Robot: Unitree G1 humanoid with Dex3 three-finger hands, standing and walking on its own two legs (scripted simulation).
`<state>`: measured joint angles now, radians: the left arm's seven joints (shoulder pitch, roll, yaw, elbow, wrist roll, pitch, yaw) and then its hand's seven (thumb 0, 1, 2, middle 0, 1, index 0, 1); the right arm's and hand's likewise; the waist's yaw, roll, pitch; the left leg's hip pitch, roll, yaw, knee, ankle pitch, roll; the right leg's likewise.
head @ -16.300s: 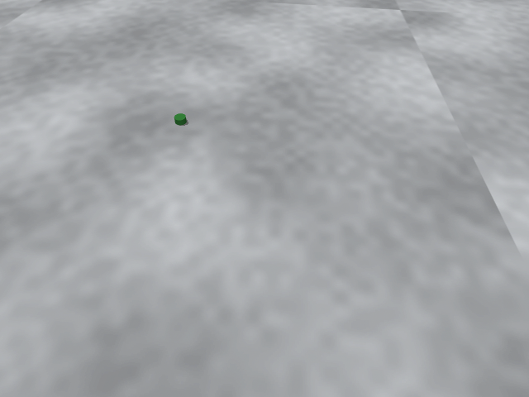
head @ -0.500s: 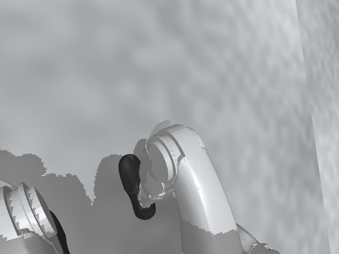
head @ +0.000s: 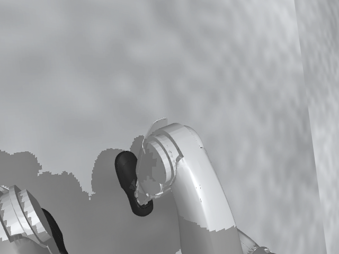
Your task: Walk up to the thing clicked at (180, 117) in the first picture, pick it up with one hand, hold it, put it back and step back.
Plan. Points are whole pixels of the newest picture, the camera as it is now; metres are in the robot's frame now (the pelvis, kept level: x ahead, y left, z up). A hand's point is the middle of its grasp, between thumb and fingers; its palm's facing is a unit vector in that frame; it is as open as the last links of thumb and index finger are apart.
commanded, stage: close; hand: left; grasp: from above
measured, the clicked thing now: out of the picture +0.48 +0.33 -0.29
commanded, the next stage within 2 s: settle in 1.42 s
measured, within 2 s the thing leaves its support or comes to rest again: leaves its support in 1.74 s
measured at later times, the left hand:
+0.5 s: hand out of the picture +0.46 +0.32 -0.27, palm faces -0.44 -0.16 -0.88, open 12.6 cm
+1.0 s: hand out of the picture +0.47 +0.32 -0.27, palm faces -0.44 -0.17 -0.88, open 10.4 cm
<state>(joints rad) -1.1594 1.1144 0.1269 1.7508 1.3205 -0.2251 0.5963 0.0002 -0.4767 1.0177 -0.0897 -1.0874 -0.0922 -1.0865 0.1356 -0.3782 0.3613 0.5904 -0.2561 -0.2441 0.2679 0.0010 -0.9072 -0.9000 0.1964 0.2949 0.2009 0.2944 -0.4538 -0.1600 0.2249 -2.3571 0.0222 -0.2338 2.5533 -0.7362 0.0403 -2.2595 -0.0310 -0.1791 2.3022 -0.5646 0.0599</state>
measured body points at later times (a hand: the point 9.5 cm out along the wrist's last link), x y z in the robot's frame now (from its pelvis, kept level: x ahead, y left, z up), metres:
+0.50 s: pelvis +0.00 +0.00 +0.00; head +0.29 +0.14 +0.31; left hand +0.48 +0.32 -0.22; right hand +0.05 -0.24 -0.04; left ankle +0.06 +0.11 -0.27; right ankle +0.14 -0.12 -0.27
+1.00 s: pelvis +0.00 +0.00 +0.00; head +0.30 +0.14 +0.31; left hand +0.49 +0.33 -0.22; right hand +0.03 -0.24 -0.04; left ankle +0.06 +0.11 -0.27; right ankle +0.14 -0.12 -0.27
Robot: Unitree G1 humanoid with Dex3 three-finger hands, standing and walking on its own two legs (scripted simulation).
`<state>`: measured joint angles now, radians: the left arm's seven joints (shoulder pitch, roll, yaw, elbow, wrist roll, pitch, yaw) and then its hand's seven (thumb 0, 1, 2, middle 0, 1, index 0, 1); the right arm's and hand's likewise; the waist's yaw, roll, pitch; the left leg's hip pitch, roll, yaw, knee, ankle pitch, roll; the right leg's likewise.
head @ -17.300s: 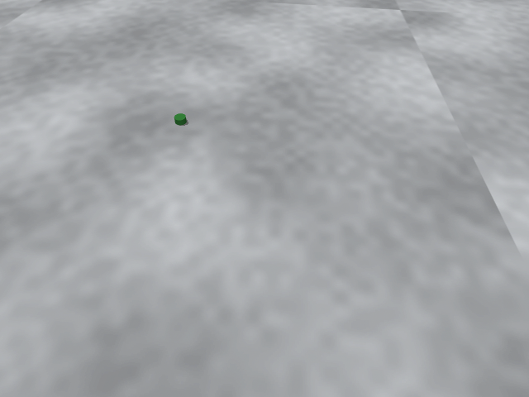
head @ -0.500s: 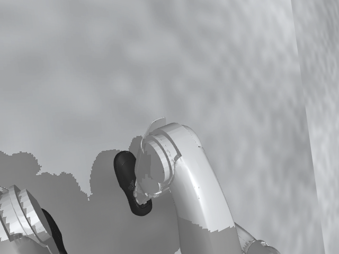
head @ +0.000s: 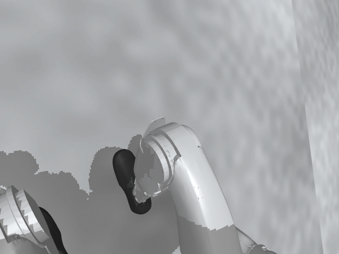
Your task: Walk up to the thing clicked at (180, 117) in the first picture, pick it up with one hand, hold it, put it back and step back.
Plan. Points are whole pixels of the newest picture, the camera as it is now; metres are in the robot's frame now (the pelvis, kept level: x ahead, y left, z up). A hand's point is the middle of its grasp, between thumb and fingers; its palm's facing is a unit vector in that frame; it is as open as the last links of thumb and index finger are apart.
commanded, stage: close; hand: left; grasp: from above
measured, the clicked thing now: out of the picture +0.48 +0.33 -0.29
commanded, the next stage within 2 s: settle in 0.42 s
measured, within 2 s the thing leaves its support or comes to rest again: leaves its support in 0.74 s
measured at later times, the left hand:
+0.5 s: hand out of the picture +0.47 +0.33 -0.27, palm faces -0.43 -0.17 -0.89, open 8.8 cm
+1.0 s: hand out of the picture +0.47 +0.36 -0.22, palm faces -0.40 -0.17 -0.90, open 8.6 cm
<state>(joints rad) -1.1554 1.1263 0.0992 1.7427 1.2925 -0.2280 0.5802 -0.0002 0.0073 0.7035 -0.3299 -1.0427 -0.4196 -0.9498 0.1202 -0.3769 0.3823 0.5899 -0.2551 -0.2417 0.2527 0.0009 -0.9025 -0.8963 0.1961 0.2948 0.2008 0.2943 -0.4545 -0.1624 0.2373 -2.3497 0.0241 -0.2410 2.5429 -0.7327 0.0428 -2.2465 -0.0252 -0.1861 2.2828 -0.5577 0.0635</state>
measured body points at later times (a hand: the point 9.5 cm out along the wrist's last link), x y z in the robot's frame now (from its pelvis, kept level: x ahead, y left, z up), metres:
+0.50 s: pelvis +0.00 +0.00 +0.00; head +0.30 +0.14 +0.30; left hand +0.49 +0.33 -0.22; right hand +0.04 -0.24 -0.04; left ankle +0.06 +0.11 -0.28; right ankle +0.14 -0.12 -0.28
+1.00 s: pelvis +0.00 +0.00 +0.00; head +0.28 +0.14 +0.33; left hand +0.49 +0.36 -0.17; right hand +0.04 -0.26 -0.04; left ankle +0.06 +0.11 -0.28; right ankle +0.14 -0.12 -0.28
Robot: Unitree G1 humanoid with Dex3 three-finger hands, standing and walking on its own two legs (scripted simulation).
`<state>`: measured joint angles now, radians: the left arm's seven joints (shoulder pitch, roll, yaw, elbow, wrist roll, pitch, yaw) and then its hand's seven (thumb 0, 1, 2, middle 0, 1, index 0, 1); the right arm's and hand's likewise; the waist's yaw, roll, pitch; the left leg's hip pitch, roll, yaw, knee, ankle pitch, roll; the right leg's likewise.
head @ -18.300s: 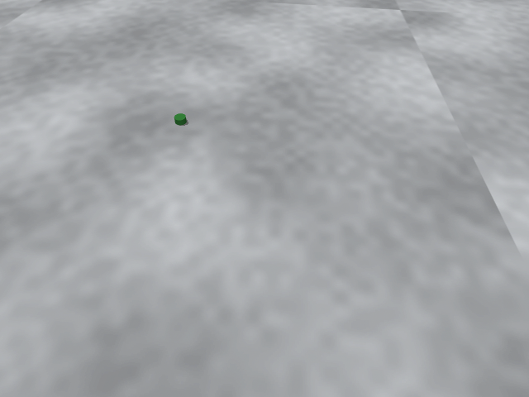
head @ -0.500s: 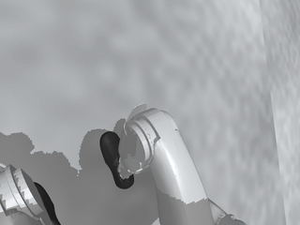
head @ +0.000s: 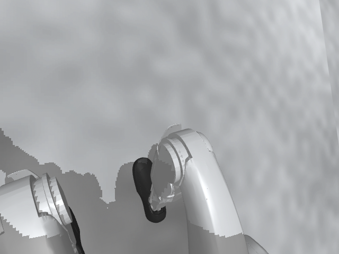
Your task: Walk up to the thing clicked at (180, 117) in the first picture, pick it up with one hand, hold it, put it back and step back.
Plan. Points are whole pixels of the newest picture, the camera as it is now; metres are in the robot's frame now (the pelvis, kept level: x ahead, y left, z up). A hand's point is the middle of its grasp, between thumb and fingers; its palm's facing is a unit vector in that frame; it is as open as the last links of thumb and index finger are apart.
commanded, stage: settle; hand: left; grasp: from above
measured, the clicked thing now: out of the picture +0.49 +0.36 -0.25
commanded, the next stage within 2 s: lift in 0.44 s
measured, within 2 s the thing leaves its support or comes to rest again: neither
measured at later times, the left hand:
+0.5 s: hand out of the picture +0.47 +0.33 -0.15, palm faces -0.43 -0.10 -0.90, open 8.6 cm
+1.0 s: hand out of the picture +0.43 +0.34 -0.06, palm faces -0.44 -0.13 -0.89, open 8.5 cm
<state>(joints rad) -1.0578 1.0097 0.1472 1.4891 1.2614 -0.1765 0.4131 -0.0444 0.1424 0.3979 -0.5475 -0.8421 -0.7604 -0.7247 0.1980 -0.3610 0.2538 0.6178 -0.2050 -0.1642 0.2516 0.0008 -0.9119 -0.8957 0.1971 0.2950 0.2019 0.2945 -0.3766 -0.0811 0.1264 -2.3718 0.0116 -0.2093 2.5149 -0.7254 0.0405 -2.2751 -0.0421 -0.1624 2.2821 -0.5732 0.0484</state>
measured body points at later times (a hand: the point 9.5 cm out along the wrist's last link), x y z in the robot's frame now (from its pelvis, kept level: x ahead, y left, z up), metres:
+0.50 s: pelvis +0.00 -0.01 +0.02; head +0.25 +0.09 +0.38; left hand +0.49 +0.34 -0.09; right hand +0.07 -0.28 -0.07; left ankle +0.06 +0.11 -0.28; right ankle +0.14 -0.13 -0.28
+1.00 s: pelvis -0.01 -0.01 +0.07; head +0.22 +0.08 +0.45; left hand +0.45 +0.35 -0.01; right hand +0.08 -0.28 -0.04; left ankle +0.06 +0.11 -0.28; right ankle +0.14 -0.13 -0.28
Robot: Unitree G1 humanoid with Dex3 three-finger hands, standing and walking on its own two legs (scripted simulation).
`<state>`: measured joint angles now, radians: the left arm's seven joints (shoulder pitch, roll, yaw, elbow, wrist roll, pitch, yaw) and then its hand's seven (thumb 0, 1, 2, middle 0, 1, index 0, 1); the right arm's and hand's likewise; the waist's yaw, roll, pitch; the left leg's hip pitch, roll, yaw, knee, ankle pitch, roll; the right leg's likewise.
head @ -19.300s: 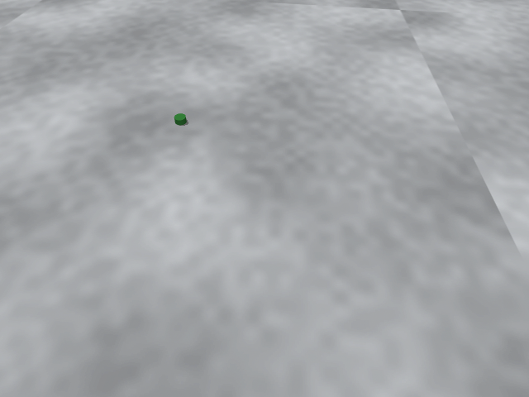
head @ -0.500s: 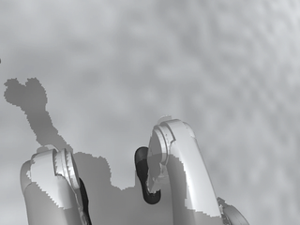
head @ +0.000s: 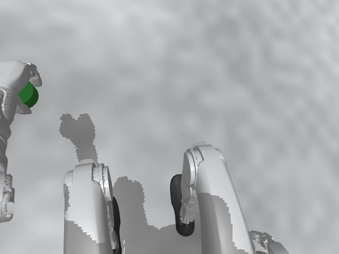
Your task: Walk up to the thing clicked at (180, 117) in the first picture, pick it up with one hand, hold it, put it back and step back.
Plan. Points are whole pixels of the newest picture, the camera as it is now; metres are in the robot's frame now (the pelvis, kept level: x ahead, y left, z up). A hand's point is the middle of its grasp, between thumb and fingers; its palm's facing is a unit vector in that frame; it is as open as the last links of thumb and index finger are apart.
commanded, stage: lift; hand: left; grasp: from above
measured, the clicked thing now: (19, 93) +0.49 +0.30 -0.16
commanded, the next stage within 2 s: hold in 1.24 s
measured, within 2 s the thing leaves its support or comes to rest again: neither
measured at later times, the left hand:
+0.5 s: hand out of the picture +0.40 +0.27 +0.07, palm faces -0.43 -0.09 -0.90, open 8.5 cm
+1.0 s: hand out of the picture +0.38 +0.23 +0.23, palm faces -0.43 -0.10 -0.90, open 8.5 cm
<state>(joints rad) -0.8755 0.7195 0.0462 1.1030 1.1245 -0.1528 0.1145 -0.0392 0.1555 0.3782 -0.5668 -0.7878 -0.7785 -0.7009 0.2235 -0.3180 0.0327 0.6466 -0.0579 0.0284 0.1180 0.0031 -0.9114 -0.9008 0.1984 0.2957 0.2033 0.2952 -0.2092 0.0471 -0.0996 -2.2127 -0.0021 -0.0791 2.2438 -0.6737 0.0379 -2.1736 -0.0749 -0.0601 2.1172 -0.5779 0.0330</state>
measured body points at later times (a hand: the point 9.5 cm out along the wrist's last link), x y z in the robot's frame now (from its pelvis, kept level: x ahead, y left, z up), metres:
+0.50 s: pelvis +0.01 +0.00 +0.15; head +0.16 +0.02 +0.57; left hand +0.41 +0.27 +0.12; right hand +0.14 -0.26 +0.03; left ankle +0.08 +0.11 -0.35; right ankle +0.12 -0.14 -0.35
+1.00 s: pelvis +0.05 -0.01 +0.31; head +0.12 +0.00 +0.75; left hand +0.40 +0.24 +0.28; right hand +0.15 -0.28 +0.18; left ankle +0.08 +0.11 -0.35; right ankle +0.12 -0.14 -0.35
